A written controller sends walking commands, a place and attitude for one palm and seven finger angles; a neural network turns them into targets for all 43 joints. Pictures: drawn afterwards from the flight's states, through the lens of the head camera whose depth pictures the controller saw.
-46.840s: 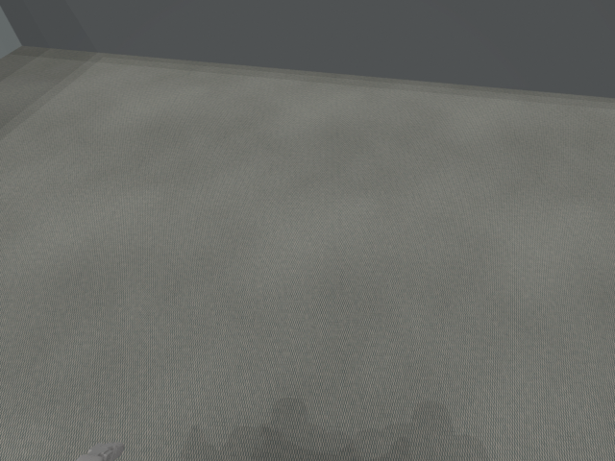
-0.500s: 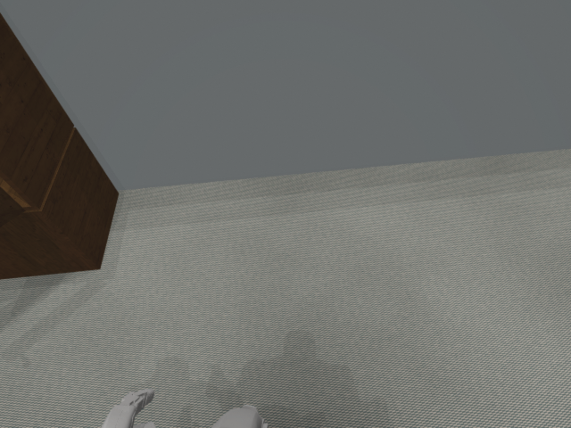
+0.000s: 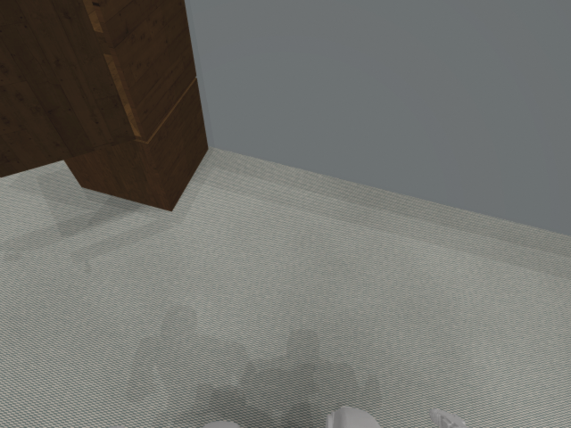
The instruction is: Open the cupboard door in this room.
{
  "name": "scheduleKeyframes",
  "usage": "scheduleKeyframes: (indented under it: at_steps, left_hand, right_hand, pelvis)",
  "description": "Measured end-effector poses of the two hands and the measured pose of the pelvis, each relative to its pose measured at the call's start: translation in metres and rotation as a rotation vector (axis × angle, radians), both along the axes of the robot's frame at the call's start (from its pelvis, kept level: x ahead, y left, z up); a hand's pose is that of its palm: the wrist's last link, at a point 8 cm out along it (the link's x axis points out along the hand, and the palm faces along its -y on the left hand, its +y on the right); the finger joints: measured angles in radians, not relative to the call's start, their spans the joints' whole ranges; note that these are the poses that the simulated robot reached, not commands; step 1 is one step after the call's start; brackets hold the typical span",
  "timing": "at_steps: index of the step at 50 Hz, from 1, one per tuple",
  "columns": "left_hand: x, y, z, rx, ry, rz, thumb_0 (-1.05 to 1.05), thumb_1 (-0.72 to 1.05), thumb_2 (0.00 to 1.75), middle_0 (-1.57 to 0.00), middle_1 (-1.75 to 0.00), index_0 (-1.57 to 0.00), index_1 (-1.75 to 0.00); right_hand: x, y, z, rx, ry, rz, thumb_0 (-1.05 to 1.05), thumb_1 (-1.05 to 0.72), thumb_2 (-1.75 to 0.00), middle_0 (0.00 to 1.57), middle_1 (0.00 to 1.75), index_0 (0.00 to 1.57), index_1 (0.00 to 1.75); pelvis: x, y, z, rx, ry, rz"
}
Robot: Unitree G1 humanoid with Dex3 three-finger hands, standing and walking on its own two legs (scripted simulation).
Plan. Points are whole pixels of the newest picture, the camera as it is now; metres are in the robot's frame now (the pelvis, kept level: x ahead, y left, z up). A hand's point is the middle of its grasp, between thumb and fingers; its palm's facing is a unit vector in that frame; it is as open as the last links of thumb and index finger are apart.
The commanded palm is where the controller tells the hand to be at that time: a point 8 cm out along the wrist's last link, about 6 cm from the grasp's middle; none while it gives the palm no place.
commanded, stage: turn to face it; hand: left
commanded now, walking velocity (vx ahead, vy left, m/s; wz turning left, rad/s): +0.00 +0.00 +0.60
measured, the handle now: out of the picture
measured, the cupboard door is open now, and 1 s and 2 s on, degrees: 44 44 44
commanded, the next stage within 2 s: take the last steps up to it in 0.88 s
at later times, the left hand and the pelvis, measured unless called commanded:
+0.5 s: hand out of the picture +0.01 +0.17 -0.16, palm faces +0.31 -0.93 -0.21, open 7.3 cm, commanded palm none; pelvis +0.00 -0.03 +0.00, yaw +19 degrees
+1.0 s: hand out of the picture -0.02 +0.17 -0.16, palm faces +0.47 -0.84 -0.26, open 7.4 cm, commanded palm none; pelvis +0.00 -0.04 +0.00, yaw +29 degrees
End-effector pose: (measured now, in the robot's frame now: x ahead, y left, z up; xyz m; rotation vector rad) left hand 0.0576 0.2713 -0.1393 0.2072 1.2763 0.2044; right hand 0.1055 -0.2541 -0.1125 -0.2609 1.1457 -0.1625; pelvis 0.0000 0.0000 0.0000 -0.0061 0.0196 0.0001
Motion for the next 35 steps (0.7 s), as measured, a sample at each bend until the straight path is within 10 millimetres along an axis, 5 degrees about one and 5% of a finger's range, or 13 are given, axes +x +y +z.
scheduleKeyframes:
  at_steps: [8,12,22,30,35]
  left_hand:
    - [0.023,-0.02,0.02,0.023,-0.128,0.029,0.01,0.91,0.9,-0.2,-0.3,-0.2,-0.3]
    - [0.019,-0.038,0.023,0.048,-0.178,0.05,0.01,0.91,0.9,-0.2,-0.3,-0.2,-0.3]
    - [-0.044,-0.063,0.016,-0.022,-0.098,0.206,0.01,0.9,0.9,-0.21,-0.3,-0.21,-0.3]
    - [-0.115,-0.034,-0.019,-0.055,0.011,0.362,0.01,0.91,0.9,-0.21,-0.3,-0.21,-0.3]
    - [-0.132,-0.021,-0.01,-0.038,0.046,0.415,0.01,0.91,0.9,-0.2,-0.3,-0.2,-0.3]
  right_hand:
    - [-0.008,-0.007,-0.015,0.056,0.065,0.035,0.0,-0.91,-0.9,0.21,0.3,0.21,0.3]
    - [-0.005,-0.022,-0.031,0.079,0.092,0.053,0.0,-0.91,-0.9,0.21,0.3,0.21,0.3]
    - [0.028,-0.019,-0.014,0.049,0.124,0.18,0.01,-0.91,-0.9,0.2,0.3,0.2,0.3]
    - [0.072,0.033,-0.01,-0.005,0.025,0.346,0.0,-0.91,-0.9,0.2,0.3,0.2,0.3]
    - [0.073,0.054,-0.001,-0.005,0.018,0.393,0.0,-0.91,-0.9,0.2,0.3,0.2,0.3]
  pelvis:
    - [0.001,-0.02,0.002,-0.005,-0.003,0.09]
    - [0.001,-0.036,-0.007,0.011,-0.008,0.143]
    - [0.002,-0.037,0.005,0.038,-0.024,0.292]
    - [-0.006,-0.011,-0.012,0.013,-0.015,0.375]
    - [-0.007,-0.009,-0.001,-0.003,-0.008,0.403]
